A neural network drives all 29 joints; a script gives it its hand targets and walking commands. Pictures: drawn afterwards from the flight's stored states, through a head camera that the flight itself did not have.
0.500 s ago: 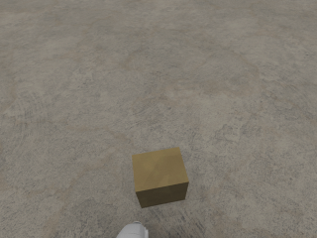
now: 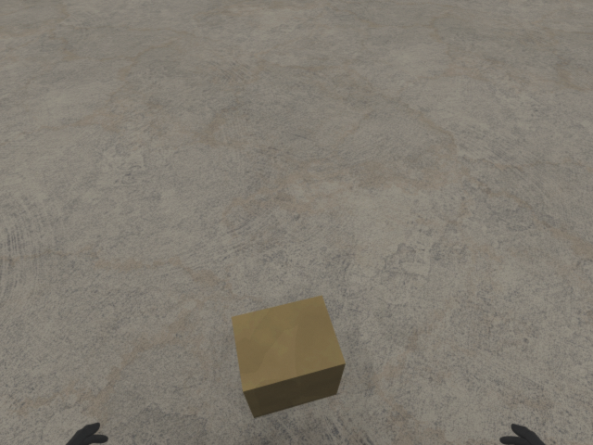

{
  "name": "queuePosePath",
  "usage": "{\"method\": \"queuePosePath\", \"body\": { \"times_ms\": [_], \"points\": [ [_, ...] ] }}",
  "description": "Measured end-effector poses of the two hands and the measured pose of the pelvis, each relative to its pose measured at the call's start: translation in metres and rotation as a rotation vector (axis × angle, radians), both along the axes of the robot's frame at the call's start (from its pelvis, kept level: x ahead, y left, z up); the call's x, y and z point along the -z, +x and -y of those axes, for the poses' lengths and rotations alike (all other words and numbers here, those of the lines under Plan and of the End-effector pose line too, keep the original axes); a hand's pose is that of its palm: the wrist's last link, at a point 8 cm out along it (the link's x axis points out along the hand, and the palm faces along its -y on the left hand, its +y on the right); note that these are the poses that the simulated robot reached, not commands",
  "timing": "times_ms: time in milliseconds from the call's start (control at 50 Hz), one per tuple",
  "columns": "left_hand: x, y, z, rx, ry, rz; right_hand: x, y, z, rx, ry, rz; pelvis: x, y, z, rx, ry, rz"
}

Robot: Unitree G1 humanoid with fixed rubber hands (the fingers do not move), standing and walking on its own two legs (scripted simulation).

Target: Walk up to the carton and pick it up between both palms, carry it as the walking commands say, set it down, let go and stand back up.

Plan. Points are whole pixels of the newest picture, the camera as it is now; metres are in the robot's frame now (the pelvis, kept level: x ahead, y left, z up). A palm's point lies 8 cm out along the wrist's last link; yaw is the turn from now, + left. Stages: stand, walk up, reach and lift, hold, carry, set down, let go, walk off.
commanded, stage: walk up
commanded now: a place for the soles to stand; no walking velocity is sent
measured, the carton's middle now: (287, 358) +0.44 +0.06 -0.61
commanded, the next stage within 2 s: none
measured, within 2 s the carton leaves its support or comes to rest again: neither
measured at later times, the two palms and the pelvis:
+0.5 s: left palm out of the picture +0.10 +0.32 -0.09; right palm out of the picture +0.09 -0.32 -0.10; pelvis +0.01 +0.00 +0.02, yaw +0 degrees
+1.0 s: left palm out of the picture +0.09 +0.28 -0.11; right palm (577, 440) +0.15 -0.36 -0.09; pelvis +0.05 -0.05 +0.00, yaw +7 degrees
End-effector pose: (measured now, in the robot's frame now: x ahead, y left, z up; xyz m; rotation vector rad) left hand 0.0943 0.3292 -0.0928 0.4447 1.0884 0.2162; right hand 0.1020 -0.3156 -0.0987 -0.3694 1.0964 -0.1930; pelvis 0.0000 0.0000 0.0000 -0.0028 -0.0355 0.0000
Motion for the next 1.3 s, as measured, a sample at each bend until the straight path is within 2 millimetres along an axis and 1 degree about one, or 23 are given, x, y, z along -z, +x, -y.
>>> {"method": "queuePosePath", "body": {
  "times_ms": [120, 300, 500, 560, 620, 660, 700, 780, 840, 880, 920, 960, 1040, 1140, 1220, 1300],
  "points": [
    [-0.004, -0.001, -0.001, -0.01, 0.007, -0.033, 0.001, 0.0, 0.001, 0.017, 0.008, -0.024, -0.005, 0.003, 0.0, 0.004, 0.004, 0.004],
    [-0.005, -0.004, 0.005, -0.02, -0.006, -0.073, -0.001, -0.008, 0.002, 0.042, 0.017, -0.067, -0.012, 0.005, 0.001, 0.008, 0.007, 0.01],
    [-0.005, 0.002, 0.012, -0.021, -0.03, -0.083, -0.003, -0.016, 0.004, 0.058, 0.017, -0.092, -0.016, 0.007, 0.004, 0.004, 0.009, 0.011],
    [-0.004, 0.006, 0.013, -0.036, -0.032, -0.067, -0.004, -0.024, 0.013, 0.046, -0.008, -0.09, -0.013, 0.007, 0.011, -0.009, 0.017, 0.011],
    [-0.004, 0.007, 0.019, -0.046, -0.032, -0.05, -0.006, -0.035, 0.032, 0.05, -0.04, -0.113, -0.011, 0.008, 0.022, -0.018, 0.016, 0.012],
    [-0.003, 0.002, 0.025, -0.054, -0.034, -0.048, -0.006, -0.04, 0.047, 0.058, -0.059, -0.131, -0.008, 0.01, 0.031, -0.026, 0.012, 0.012],
    [-0.001, -0.006, 0.031, -0.069, -0.04, -0.057, -0.007, -0.039, 0.059, 0.066, -0.073, -0.142, -0.008, 0.015, 0.038, -0.033, 0.008, 0.009],
    [-0.001, -0.021, 0.04, -0.115, -0.053, -0.076, -0.015, -0.022, 0.067, 0.026, -0.087, -0.145, -0.012, 0.024, 0.044, -0.055, 0.006, 0.011],
    [0.003, -0.028, 0.042, -0.149, -0.065, -0.083, -0.018, -0.002, 0.066, -0.02, -0.091, -0.135, -0.011, 0.032, 0.046, -0.075, 0.001, 0.019],
    [0.009, -0.029, 0.041, -0.169, -0.076, -0.088, -0.017, 0.014, 0.062, -0.047, -0.095, -0.119, -0.008, 0.037, 0.045, -0.088, -0.002, 0.028],
    [0.017, -0.025, 0.042, -0.184, -0.087, -0.09, -0.014, 0.028, 0.058, -0.065, -0.101, -0.099, -0.003, 0.041, 0.044, -0.1, 0.005, 0.039],
    [0.02, -0.017, 0.046, -0.193, -0.099, -0.086, -0.012, 0.04, 0.052, -0.08, -0.093, -0.082, -0.003, 0.044, 0.044, -0.111, 0.014, 0.04],
    [0.016, -0.002, 0.057, -0.191, -0.109, -0.049, -0.01, 0.064, 0.042, -0.118, -0.061, -0.056, -0.005, 0.049, 0.05, -0.129, 0.006, 0.031],
    [0.009, 0.002, 0.064, -0.198, -0.086, -0.047, -0.006, 0.097, 0.032, -0.139, -0.001, -0.02, -0.009, 0.059, 0.059, -0.141, -0.002, 0.022],
    [-0.002, 0.011, 0.063, -0.209, -0.063, -0.03, -0.004, 0.114, 0.032, -0.155, 0.017, -0.015, -0.011, 0.066, 0.062, -0.154, -0.005, 0.018],
    [-0.009, 0.022, 0.059, -0.216, -0.042, -0.006, -0.001, 0.123, 0.035, -0.162, 0.016, -0.021, -0.011, 0.068, 0.064, -0.164, -0.003, 0.021]
  ]
}}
